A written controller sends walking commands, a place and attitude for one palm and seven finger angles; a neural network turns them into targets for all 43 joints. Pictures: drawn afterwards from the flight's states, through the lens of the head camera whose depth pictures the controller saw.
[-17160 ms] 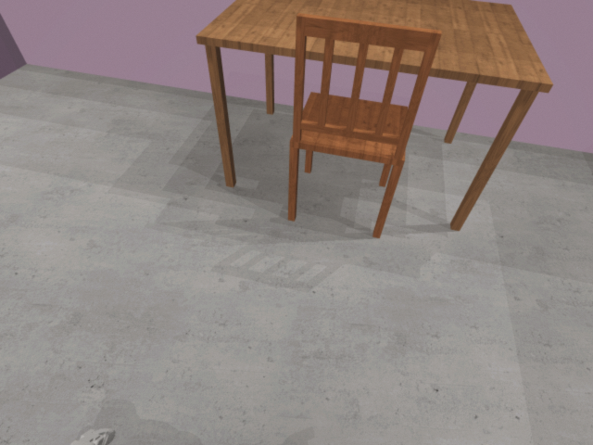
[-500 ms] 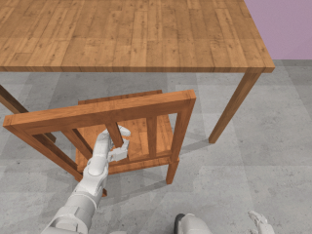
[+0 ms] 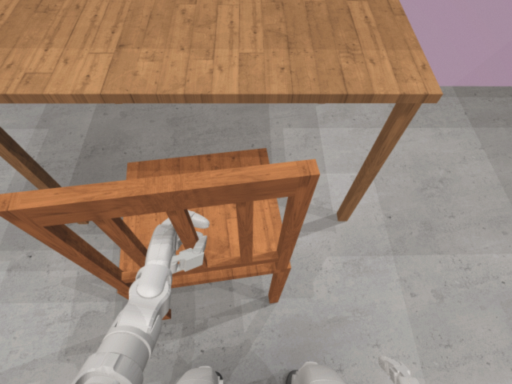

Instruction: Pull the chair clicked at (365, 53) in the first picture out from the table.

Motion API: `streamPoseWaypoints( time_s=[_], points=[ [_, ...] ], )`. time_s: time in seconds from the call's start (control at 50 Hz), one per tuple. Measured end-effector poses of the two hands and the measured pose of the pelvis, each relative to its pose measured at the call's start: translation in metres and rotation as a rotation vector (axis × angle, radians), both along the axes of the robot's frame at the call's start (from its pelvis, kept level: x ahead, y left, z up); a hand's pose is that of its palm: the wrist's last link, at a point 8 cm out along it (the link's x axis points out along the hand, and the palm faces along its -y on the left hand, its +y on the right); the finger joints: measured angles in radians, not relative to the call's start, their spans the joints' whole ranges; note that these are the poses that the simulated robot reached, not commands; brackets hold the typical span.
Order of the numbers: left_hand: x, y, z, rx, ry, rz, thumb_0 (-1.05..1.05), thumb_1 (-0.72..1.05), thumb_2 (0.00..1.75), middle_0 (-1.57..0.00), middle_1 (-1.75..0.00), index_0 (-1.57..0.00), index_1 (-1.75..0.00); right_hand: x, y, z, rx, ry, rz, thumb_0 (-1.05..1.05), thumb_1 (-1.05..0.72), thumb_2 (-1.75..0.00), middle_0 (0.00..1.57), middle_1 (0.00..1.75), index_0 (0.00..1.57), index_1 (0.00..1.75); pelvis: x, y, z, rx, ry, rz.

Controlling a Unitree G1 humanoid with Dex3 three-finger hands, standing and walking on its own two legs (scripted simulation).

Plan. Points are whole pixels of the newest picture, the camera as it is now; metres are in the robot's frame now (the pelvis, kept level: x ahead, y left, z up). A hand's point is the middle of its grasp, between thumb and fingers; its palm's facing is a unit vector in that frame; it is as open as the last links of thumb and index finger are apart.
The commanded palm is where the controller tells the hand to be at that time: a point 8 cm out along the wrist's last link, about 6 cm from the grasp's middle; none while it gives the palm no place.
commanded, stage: step backward, pulling the chair out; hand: left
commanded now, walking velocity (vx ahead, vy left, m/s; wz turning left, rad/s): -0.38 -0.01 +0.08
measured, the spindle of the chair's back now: (190, 240) +0.35 +0.14 -0.09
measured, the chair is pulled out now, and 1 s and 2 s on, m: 0.22 0.44 0.62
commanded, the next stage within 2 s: stop walking, hand still on the chair in 1.20 s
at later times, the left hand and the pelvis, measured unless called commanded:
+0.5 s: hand (197, 306) +0.23 +0.11 -0.06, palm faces -0.05 -0.99 -0.15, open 5.5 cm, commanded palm +0.21 +0.16 -0.07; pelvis -0.10 -0.01 +0.00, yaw +0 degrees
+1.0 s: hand out of the picture +0.10 +0.09 -0.06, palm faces -0.06 -0.99 -0.15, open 5.4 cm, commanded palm +0.07 +0.14 -0.07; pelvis -0.23 -0.01 +0.00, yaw +3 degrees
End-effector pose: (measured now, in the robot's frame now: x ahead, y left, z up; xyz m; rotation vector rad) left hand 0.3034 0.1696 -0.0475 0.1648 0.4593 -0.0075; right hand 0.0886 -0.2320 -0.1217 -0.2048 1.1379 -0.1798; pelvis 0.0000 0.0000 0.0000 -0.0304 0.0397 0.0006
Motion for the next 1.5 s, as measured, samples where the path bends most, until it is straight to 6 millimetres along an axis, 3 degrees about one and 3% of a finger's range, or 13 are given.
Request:
streamPoseWaypoints(
  time_s=[0.1, 0.16, 0.34, 0.46, 0.56, 0.68, 0.82, 0.94, 1.06, 1.16, 1.24, 1.36, 1.5],
  points=[
    [-0.011, -0.003, 0.001, 0.024, 0.000, 0.050, 0.04, 0.63, 0.77, -0.27, -1.17, -0.49, -1.45, -0.015, -0.010, -0.013, 0.050, 0.029, 0.010, 0.01, -0.90, -0.89, 0.20, 0.30, 0.21, 0.30, -0.017, -0.019, 0.001, -0.013, -0.013, -0.004],
    [-0.017, -0.006, 0.002, 0.023, 0.009, 0.082, 0.04, 0.63, 0.78, -0.28, -1.14, -0.50, -1.45, -0.022, -0.024, -0.011, 0.035, 0.015, -0.024, 0.01, -0.90, -0.89, 0.21, 0.30, 0.21, 0.30, -0.031, -0.026, 0.003, 0.013, -0.007, -0.003],
    [-0.044, -0.014, 0.002, 0.012, 0.009, 0.040, 0.03, 0.65, 0.74, -0.24, -1.17, -0.50, -1.45, -0.039, -0.059, 0.010, -0.125, -0.063, -0.037, 0.01, -0.91, -0.89, 0.20, 0.30, 0.20, 0.30, -0.067, -0.009, -0.002, 0.032, 0.016, 0.036],
    [-0.076, -0.012, 0.001, -0.006, 0.000, -0.009, 0.03, 0.67, 0.73, -0.20, -1.19, -0.47, -1.45, -0.057, -0.040, 0.021, -0.119, -0.081, -0.005, 0.01, -0.91, -0.90, 0.20, 0.30, 0.20, 0.29, -0.093, -0.005, 0.000, 0.031, 0.005, 0.014],
    [-0.108, -0.011, 0.002, 0.005, 0.008, 0.013, 0.04, 0.66, 0.75, -0.22, -1.18, -0.46, -1.45, -0.076, -0.014, 0.006, 0.014, -0.080, 0.036, 0.01, -0.91, -0.90, 0.20, 0.30, 0.20, 0.29, -0.110, -0.017, 0.002, 0.015, -0.001, -0.005],
    [-0.140, -0.017, 0.004, 0.035, 0.016, 0.076, 0.04, 0.62, 0.77, -0.27, -1.14, -0.48, -1.45, -0.110, -0.011, -0.018, 0.113, -0.043, 0.024, 0.01, -0.90, -0.89, 0.21, 0.30, 0.21, 0.30, -0.142, -0.037, 0.000, 0.006, -0.025, 0.001],
    [-0.170, -0.026, 0.006, 0.031, 0.040, 0.083, 0.05, 0.63, 0.76, -0.27, -1.13, -0.50, -1.45, -0.150, -0.045, -0.008, 0.006, -0.036, 0.012, 0.01, -0.90, -0.89, 0.21, 0.30, 0.21, 0.30, -0.179, -0.035, 0.004, 0.069, -0.002, 0.040],
    [-0.198, -0.027, 0.003, 0.010, 0.017, 0.017, 0.03, 0.65, 0.74, -0.21, -1.19, -0.50, -1.45, -0.183, -0.064, 0.009, -0.135, -0.062, 0.011, 0.01, -0.91, -0.89, 0.20, 0.30, 0.20, 0.30, -0.215, -0.015, -0.004, 0.049, 0.017, 0.076],
    [-0.236, -0.022, 0.004, -0.014, 0.010, -0.024, 0.03, 0.67, 0.73, -0.17, -1.20, -0.47, -1.45, -0.222, -0.043, 0.019, -0.120, -0.062, 0.004, 0.01, -0.91, -0.90, 0.20, 0.30, 0.20, 0.29, -0.248, -0.007, 0.002, 0.031, -0.003, 0.051],
    [-0.268, -0.019, 0.004, 0.007, 0.009, -0.015, 0.03, 0.66, 0.75, -0.21, -1.20, -0.47, -1.45, -0.253, -0.016, 0.002, 0.016, -0.028, 0.036, 0.01, -0.91, -0.90, 0.20, 0.30, 0.20, 0.29, -0.267, -0.016, 0.003, 0.012, -0.010, 0.025],
    [-0.290, -0.020, 0.005, 0.024, 0.013, 0.028, 0.03, 0.63, 0.77, -0.25, -1.16, -0.48, -1.45, -0.276, -0.006, -0.018, 0.099, -0.002, 0.040, 0.01, -0.90, -0.89, 0.20, 0.30, 0.21, 0.30, -0.291, -0.028, 0.001, -0.005, -0.037, 0.019],
    [-0.317, -0.025, 0.007, 0.019, 0.038, 0.062, 0.05, 0.63, 0.77, -0.25, -1.13, -0.49, -1.45, -0.306, -0.022, -0.011, 0.060, -0.034, 0.003, 0.01, -0.90, -0.89, 0.21, 0.30, 0.21, 0.30, -0.327, -0.031, 0.002, 0.055, -0.028, 0.032],
    [-0.347, -0.026, 0.007, -0.005, 0.024, 0.004, 0.04, 0.65, 0.76, -0.22, -1.19, -0.50, -1.45, -0.338, -0.047, 0.009, -0.108, -0.105, -0.005, 0.01, -0.90, -0.89, 0.20, 0.30, 0.21, 0.30, -0.363, -0.012, -0.006, 0.054, -0.050, 0.052]
  ],
)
